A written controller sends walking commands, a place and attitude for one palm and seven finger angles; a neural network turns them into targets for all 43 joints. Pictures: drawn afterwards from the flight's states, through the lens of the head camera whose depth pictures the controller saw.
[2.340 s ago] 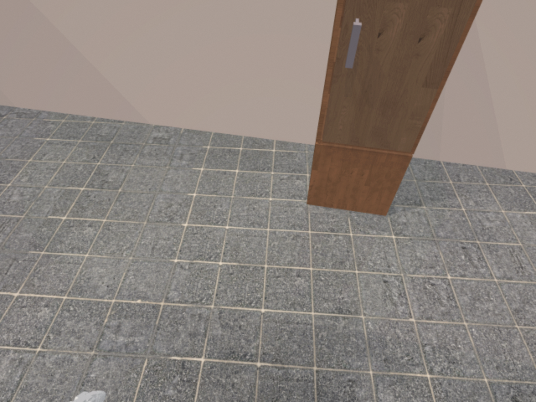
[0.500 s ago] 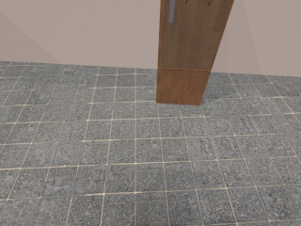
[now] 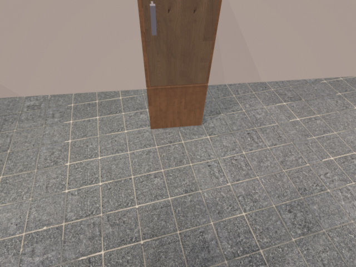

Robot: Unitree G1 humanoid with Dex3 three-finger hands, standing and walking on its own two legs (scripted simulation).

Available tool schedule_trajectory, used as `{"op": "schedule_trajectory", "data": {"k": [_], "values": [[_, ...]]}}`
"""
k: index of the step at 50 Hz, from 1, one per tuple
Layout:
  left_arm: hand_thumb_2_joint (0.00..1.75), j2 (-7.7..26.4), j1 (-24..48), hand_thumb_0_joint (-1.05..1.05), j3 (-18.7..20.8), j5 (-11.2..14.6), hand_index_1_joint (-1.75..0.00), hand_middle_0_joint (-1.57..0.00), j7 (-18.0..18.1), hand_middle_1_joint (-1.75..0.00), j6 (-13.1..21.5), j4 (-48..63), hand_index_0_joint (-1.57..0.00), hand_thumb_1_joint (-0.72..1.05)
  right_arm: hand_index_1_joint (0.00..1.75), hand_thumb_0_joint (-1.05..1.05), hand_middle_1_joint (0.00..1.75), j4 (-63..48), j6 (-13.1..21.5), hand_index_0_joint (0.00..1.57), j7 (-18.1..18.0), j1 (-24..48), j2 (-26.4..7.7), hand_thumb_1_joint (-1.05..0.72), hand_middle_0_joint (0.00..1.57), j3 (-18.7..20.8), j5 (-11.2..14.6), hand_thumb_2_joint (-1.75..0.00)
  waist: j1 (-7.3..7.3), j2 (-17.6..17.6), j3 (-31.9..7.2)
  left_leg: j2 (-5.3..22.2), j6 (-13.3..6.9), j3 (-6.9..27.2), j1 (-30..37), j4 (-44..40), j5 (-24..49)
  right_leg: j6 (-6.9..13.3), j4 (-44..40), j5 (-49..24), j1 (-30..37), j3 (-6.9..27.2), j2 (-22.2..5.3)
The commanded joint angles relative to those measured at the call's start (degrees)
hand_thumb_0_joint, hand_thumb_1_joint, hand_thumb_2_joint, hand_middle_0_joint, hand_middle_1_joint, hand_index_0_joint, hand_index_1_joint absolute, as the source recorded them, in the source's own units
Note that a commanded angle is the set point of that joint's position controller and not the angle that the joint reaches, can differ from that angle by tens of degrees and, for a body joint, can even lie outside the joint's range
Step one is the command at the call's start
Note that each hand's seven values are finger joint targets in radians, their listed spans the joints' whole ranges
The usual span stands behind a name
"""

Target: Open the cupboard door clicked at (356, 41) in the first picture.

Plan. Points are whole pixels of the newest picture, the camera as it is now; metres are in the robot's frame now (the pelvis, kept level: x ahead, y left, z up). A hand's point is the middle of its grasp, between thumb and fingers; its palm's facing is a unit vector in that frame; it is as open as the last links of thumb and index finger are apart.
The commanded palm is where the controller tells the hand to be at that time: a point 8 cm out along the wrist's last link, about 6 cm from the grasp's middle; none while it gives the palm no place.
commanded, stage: walk to a spot facing it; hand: left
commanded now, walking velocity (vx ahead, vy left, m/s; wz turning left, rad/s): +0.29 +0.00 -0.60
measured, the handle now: (153, 18) +1.10 +0.26 +0.06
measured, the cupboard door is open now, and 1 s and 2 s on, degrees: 0 0 0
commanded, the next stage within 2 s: turn to face it in 0.80 s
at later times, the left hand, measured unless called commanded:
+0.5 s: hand (165, 193) +0.36 +0.08 -0.19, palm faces -0.41 -0.89 -0.17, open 7.4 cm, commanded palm none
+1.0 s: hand (168, 163) +0.48 +0.09 -0.19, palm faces -0.46 -0.86 -0.21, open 7.3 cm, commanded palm none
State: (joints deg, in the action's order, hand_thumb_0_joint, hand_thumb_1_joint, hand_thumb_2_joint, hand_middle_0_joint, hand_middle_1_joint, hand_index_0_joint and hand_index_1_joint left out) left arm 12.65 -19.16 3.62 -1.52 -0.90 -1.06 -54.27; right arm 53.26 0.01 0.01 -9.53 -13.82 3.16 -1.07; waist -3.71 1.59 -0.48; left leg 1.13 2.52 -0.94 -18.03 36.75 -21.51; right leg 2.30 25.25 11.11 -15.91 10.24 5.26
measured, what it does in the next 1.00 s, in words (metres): walks ahead, turning right: left foot, then right foot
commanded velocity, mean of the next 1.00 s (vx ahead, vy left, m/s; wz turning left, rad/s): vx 0.24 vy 0.00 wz -0.40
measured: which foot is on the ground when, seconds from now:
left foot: up 0.00-0.02, down 0.04-0.48, up 0.50-0.90, down 0.92-1.00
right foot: down 0.00-0.04, up 0.06-0.48, down 0.50-0.92, up 0.94-1.00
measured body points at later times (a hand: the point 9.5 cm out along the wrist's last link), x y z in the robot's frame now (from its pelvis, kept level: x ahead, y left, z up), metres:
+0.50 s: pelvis +0.15 -0.04 -0.03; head +0.21 -0.05 +0.41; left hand +0.38 +0.13 -0.17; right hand -0.04 -0.21 -0.16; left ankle +0.00 +0.13 -0.73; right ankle +0.23 -0.16 -0.75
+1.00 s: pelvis +0.35 -0.07 -0.01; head +0.38 -0.05 +0.43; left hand +0.51 +0.14 -0.18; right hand +0.35 -0.34 -0.13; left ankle +0.45 -0.01 -0.74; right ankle +0.23 -0.14 -0.69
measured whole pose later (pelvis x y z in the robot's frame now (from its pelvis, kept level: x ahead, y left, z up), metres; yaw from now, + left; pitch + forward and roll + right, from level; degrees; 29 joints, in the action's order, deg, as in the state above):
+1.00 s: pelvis +0.35 -0.07 -0.01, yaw -33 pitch -1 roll -1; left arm 14.1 -17.0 4.5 -1.2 -0.3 -0.6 -57.4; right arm 51.5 3.5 -0.1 -7.6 -9.1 0.5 -2.1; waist -1.9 2.3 1.2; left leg 5.3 -1.7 -8.7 -20.2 35.4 -14.3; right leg 0.0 57.6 29.4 -20.1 0.3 1.6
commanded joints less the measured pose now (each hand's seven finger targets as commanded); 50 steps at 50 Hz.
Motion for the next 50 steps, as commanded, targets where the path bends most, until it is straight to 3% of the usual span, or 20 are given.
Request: {"op": "schedule_trajectory", "data": {"k": [1, 2, 3, 7, 13, 18, 21, 23, 24, 25, 26, 29, 33, 40, 43, 44, 45, 46, 48, 50], "values": [[0.9, 6.0, 5.9, 0.0, 2.0, 0.8, -0.3, -0.2, -0.5, -0.3, 1.1, 7.3, -0.2, 0.9, 0.3, 0.0, 0.3, -1.8, 3.0, 0.2, -2.0, -12.1, -11.3, -0.9, 0.2, 2.4, 0.1, -0.9, 8.54, -12.3, -2.2, 13.9, -4.9, 15.7, 29.5, -22.9, -12.4, 1.0, 11.1, 21.7, -26.9, 4.4, -0.6], [0.9, 5.1, 9.2, 0.0, 2.2, 0.6, -0.3, -0.2, -0.9, -0.3, 1.6, 9.7, -0.2, 0.9, 0.3, 0.0, 0.3, -2.3, 2.9, 0.2, -2.0, -14.4, -15.4, -0.9, 0.2, 3.1, -0.1, -0.9, 9.49, -19.0, 1.9, 27.3, -10.0, 29.2, 25.0, -30.0, -21.9, -1.9, 24.9, 21.2, -32.5, -5.8, -1.1], [0.9, 7.2, 11.2, 0.0, 2.7, 0.1, -0.3, -0.2, -1.5, -0.3, 2.0, 10.6, -0.2, 0.9, 0.3, 0.0, 0.3, -3.2, 2.9, 0.2, -1.7, -12.0, -14.5, -0.9, 0.2, 2.6, -0.1, -0.9, 8.43, -12.5, 4.4, 29.7, -12.9, 32.0, 18.0, -31.1, -23.7, -2.3, 30.9, 18.0, -31.7, -5.3, -5.5], [0.9, 4.8, 7.1, 0.0, 2.6, -0.7, -0.3, -0.2, -2.9, -0.3, 0.6, 6.0, -0.2, 0.9, 0.3, 0.0, 0.3, -2.7, 4.2, 0.2, -1.7, -7.3, -6.7, -0.9, 0.2, 0.2, -0.1, -0.9, 3.34, -9.1, 7.9, 16.3, -7.4, 6.5, 10.9, -28.4, 0.0, -4.1, 42.4, 2.6, -26.9, -8.7, -8.0], [0.9, 2.3, 14.4, 0.0, 1.1, -0.6, -0.3, -0.2, -3.1, -0.3, 0.0, 7.5, -0.2, 0.9, 0.3, 0.0, 0.3, 1.9, 5.2, 0.2, -2.1, -16.7, -4.7, -0.9, 0.2, -0.2, 0.0, -0.9, 5.59, -8.5, 8.5, 16.5, -8.5, -2.3, 19.4, -24.3, 25.7, -4.8, 37.9, -1.2, -31.7, -12.7, -9.9], [0.9, 1.4, 23.2, 0.0, 0.0, -0.2, -0.3, -0.2, -3.3, -0.3, 0.5, 9.0, -0.2, 0.9, 0.3, 0.0, 0.3, 4.9, 4.7, 0.2, -2.0, -20.2, -5.1, -0.9, 0.2, 0.2, -0.7, -0.9, 8.11, -10.2, 10.2, 17.1, -8.1, -9.0, 21.0, -21.8, 35.8, -2.7, 19.4, 0.0, -23.9, -17.8, -8.6], [0.9, 2.9, 17.5, 0.0, 0.6, -0.2, -0.3, -0.2, -2.9, -0.3, 1.1, 7.2, -0.2, 0.9, 0.3, 0.0, 0.3, 5.1, 4.5, 0.2, -1.9, -18.4, -7.6, -0.9, 0.2, 1.0, -0.4, -0.9, 4.48, -11.0, 5.4, 18.2, -7.0, -13.4, 22.1, -11.6, 57.1, 0.7, 13.7, 3.0, -11.5, -20.4, -4.6], [0.9, 7.1, 3.2, 0.0, 1.8, -0.5, -0.3, -0.2, -2.2, -0.3, 2.3, 3.0, -0.2, 0.9, 0.3, 0.0, 0.3, 4.0, 4.3, 0.2, -1.4, -16.6, -8.9, -0.9, 0.2, 1.1, 0.2, -0.9, -2.62, -7.7, -4.2, 16.0, -3.6, -16.0, 13.8, 9.0, 56.2, 2.7, 6.5, -1.3, 12.6, -22.0, -1.7], [0.9, 13.4, -4.4, 0.0, 3.4, -0.6, -0.3, -0.2, -1.4, -0.3, 2.9, 1.1, -0.2, 0.9, 0.3, 0.0, 0.3, 2.8, 4.2, 0.2, -0.5, -17.1, -6.2, -0.9, 0.2, 0.5, 1.2, -0.9, -5.74, 0.3, -11.0, 12.8, -1.3, -15.4, -3.5, 26.8, 28.3, 7.1, 4.9, -1.5, 31.1, -7.3, -14.1], [0.9, 19.0, -9.0, 0.0, 4.4, 0.6, -0.3, -0.2, -0.7, -0.3, 3.2, 0.3, -0.2, 0.9, 0.3, 0.0, 0.3, 0.2, 4.5, 0.2, -1.0, -17.0, -2.2, -0.9, 0.2, 0.0, 1.7, -0.9, -4.95, 9.6, -18.2, 4.2, 1.2, -10.4, -18.9, 48.2, -12.9, 14.9, -0.8, -11.2, 39.4, 23.3, -31.7], [0.9, 19.5, -7.3, 0.0, 4.7, 1.4, -0.3, -0.2, 0.0, -0.3, 2.6, 0.8, -0.2, 0.9, 0.3, 0.0, 0.3, -1.2, 4.7, 0.2, -1.3, -11.2, -4.1, -0.9, 0.2, 0.3, 1.5, -0.9, -5.59, 4.7, -16.3, 6.5, -0.4, -1.7, -21.3, 49.8, -9.6, 15.7, -5.0, -6.6, 33.1, 22.3, -30.7], [0.9, 11.2, 5.8, 0.0, 2.2, 0.9, -0.3, -0.2, 0.9, -0.3, 3.1, 3.7, -0.2, 0.9, 0.3, 0.0, 0.3, -0.3, 3.3, 0.2, -0.9, -8.4, -3.4, -0.9, 0.2, 0.4, -0.1, -0.9, 1.79, -2.4, -1.5, 11.4, 0.0, 0.2, -17.0, 40.9, 0.9, 10.7, -8.6, -2.2, 7.5, 7.7, -23.3], [0.9, 8.8, 9.4, 0.0, 1.6, -0.2, -0.3, -0.2, 0.9, -0.3, 4.0, 3.0, -0.2, 0.9, 0.3, 0.0, 0.3, 1.1, 1.2, 0.2, -0.4, -13.9, -0.6, -0.9, 0.2, 0.2, -0.6, -0.9, 6.95, 2.7, -0.4, 9.6, 1.4, -2.2, -9.7, 28.0, 4.1, 8.5, -10.3, -4.0, -4.9, -1.2, -17.1], [0.9, 9.7, 5.2, 0.0, 2.2, 0.1, -0.3, -0.2, 0.4, -0.3, 4.0, 2.6, -0.2, 0.9, 0.3, 0.0, 0.3, -3.7, 2.8, 0.2, 0.5, -2.4, -1.0, -0.9, 0.2, 0.3, -0.1, -0.9, 3.27, 5.4, 1.8, 5.2, 1.3, -4.2, -7.3, 6.9, 7.2, 8.2, -7.8, -3.6, -1.7, 2.7, -15.7], [0.9, 9.8, 5.0, 0.0, 2.6, 0.3, -0.3, -0.2, 0.6, -0.3, 3.3, 3.0, -0.2, 0.9, 0.3, 0.0, 0.3, -3.8, 3.4, 0.2, -0.1, -2.8, -2.3, -0.9, 0.2, 0.7, 0.2, -0.9, 4.18, 4.6, 1.5, 3.5, 1.1, -4.8, 1.8, -3.0, 8.2, 6.5, -2.7, -5.8, -2.3, 4.4, -15.1], [0.9, 8.6, 5.8, 0.0, 2.5, 0.6, -0.3, -0.2, 0.7, -0.3, 2.9, 3.5, -0.2, 0.9, 0.3, 0.0, 0.3, -2.5, 3.7, 0.2, -0.7, -7.0, -3.9, -0.9, 0.2, 1.0, 0.1, -0.9, 6.4, 2.0, 0.0, 4.4, 0.6, -3.8, 10.6, -9.5, 10.4, 4.5, 3.2, -5.8, -5.6, 2.5, -12.2], [0.9, 5.5, 4.6, 0.0, 1.9, 1.0, -0.3, -0.2, 0.4, -0.3, 2.7, 4.0, -0.2, 0.9, 0.3, 0.0, 0.3, -1.0, 4.2, 0.2, -1.3, -13.0, -8.9, -0.9, 0.2, 1.9, -0.7, -0.9, 8.68, -9.4, -4.6, 14.2, -3.1, 7.7, 21.4, -14.6, 12.2, 1.0, 16.6, 1.0, -12.3, -3.6, -5.6], [0.9, 2.5, 2.3, 0.0, 1.1, 1.2, -0.3, -0.2, 0.1, -0.3, 3.1, 4.5, -0.2, 0.9, 0.3, 0.0, 0.3, -0.4, 3.7, 0.2, -1.1, -16.8, -13.5, -0.9, 0.2, 2.3, -1.1, -0.9, 8.58, -20.9, -7.3, 28.5, -10.1, 21.5, 25.8, -18.7, 19.4, -2.1, 33.6, 24.5, -20.2, -12.4, -1.3], [0.9, 4.2, 4.2, 0.0, 1.1, 0.1, -0.3, -0.2, 0.6, -0.3, 2.8, 2.9, -0.2, 0.9, 0.3, 0.0, 0.3, -1.1, 3.0, 0.2, -1.3, -11.5, -8.9, -0.9, 0.2, 0.8, -0.7, -0.9, 7.22, -12.7, -1.4, 26.3, -13.0, 20.8, 13.6, -20.9, 16.5, -2.4, 43.7, 21.6, -20.3, -9.5, -6.4], [0.9, 2.3, 2.4, 0.0, 0.5, 0.2, -0.3, -0.2, 0.4, -0.3, 2.5, 0.2, -0.2, 0.9, 0.3, 0.0, 0.3, -0.7, 3.2, 0.2, -1.3, -6.5, -4.2, -0.9, 0.2, -0.8, -0.7, -0.9, 4.1, -9.2, 2.1, 19.5, -11.1, 10.1, 6.4, -21.8, 22.5, -3.2, 40.1, 15.0, -15.3, -9.6, -9.1]]}}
